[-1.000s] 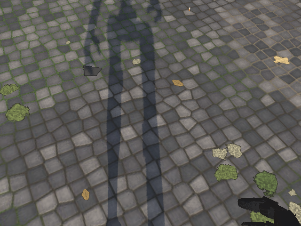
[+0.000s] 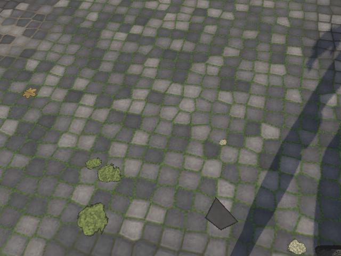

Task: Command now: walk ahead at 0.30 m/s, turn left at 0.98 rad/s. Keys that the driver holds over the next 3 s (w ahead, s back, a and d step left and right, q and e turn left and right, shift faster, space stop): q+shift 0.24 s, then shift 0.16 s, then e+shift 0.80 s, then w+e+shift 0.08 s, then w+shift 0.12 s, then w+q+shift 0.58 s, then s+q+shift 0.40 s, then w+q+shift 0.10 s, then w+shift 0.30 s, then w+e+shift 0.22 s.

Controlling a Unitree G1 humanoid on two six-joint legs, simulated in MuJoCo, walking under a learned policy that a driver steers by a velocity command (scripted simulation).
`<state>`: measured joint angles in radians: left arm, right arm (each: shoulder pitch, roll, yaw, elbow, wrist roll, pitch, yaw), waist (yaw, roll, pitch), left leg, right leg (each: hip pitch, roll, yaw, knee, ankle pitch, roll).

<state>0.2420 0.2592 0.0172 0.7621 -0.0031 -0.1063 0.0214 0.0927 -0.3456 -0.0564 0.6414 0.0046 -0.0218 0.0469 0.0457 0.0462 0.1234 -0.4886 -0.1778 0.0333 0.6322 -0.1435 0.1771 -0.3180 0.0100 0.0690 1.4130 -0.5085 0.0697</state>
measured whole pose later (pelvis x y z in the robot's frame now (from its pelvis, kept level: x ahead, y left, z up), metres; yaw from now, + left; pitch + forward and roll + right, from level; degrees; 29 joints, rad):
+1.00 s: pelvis +0.19 -0.11 +0.03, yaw -1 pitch +2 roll +0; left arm 0.16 0.31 0.08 0.58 -0.03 0.07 -0.03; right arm 0.13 -0.28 -0.07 0.68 0.01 0.02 -0.03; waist -0.01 0.00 0.05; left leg -0.18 0.09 0.18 0.50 -0.34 -0.02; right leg -0.46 -0.07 -0.05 0.78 -0.32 0.07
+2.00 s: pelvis +0.57 -0.23 +0.02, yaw -3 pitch +3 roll -1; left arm 0.12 0.28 0.02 0.62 0.06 -0.06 0.02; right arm 0.42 -0.31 -0.08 0.85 0.00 -0.04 0.02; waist -0.08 0.02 0.00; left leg -0.33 -0.04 -0.09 1.15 -0.37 0.10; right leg -0.34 0.01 -0.04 0.56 -0.28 0.00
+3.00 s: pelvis +1.02 -0.21 +0.04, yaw +30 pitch +4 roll +2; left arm 0.56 0.27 0.05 0.86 0.02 -0.04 -0.02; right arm 0.08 -0.30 -0.02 0.59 -0.04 -0.01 0.06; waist 0.15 0.03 -0.05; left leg -0.54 0.00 -0.03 0.67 -0.21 -0.04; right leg -0.05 0.00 0.14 0.30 -0.33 -0.04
